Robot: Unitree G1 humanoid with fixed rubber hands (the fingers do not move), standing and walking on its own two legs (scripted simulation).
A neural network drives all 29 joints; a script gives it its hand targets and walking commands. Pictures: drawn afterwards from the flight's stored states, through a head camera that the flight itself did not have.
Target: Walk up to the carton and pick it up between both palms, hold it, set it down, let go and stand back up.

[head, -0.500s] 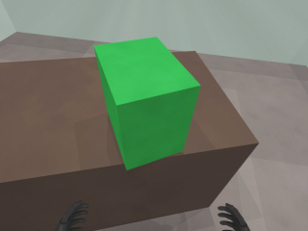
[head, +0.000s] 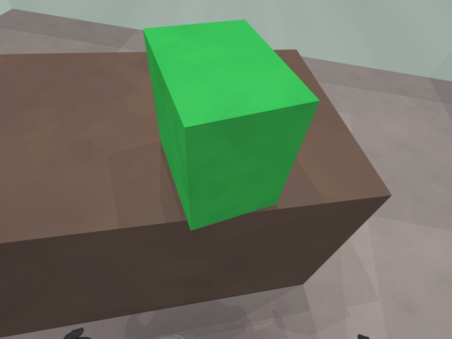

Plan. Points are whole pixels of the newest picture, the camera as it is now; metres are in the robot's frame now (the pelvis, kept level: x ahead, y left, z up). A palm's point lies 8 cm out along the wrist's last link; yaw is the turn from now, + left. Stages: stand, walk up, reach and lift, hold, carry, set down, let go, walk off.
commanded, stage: stand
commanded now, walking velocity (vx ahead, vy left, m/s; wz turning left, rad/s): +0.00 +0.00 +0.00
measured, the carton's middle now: (217, 126) +0.49 +0.04 +0.10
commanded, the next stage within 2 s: walk up in 1.72 s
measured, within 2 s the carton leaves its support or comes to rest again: neither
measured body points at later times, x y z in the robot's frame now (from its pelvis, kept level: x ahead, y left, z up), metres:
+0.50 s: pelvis +0.00 +0.01 +0.03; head +0.03 +0.03 +0.48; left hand +0.09 +0.29 -0.12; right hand +0.10 -0.27 -0.10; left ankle +0.01 +0.11 -0.70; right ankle +0.00 -0.13 -0.70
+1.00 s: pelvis +0.01 +0.01 +0.04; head +0.03 +0.02 +0.49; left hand +0.08 +0.30 -0.11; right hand +0.09 -0.27 -0.10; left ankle +0.01 +0.11 -0.70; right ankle +0.00 -0.13 -0.70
